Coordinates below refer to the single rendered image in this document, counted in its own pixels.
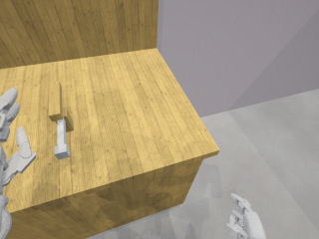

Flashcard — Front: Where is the tap lever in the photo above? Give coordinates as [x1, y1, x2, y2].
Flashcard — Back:
[54, 114, 70, 159]

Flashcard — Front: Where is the left robot hand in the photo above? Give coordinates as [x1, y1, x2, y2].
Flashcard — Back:
[0, 88, 37, 195]

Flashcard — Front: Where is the right robot hand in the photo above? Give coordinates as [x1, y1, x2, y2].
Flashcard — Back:
[226, 193, 266, 239]

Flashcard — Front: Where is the robot left forearm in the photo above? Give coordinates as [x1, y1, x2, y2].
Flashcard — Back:
[0, 194, 12, 239]

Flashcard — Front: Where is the counter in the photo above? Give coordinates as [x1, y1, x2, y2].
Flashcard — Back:
[0, 0, 220, 239]

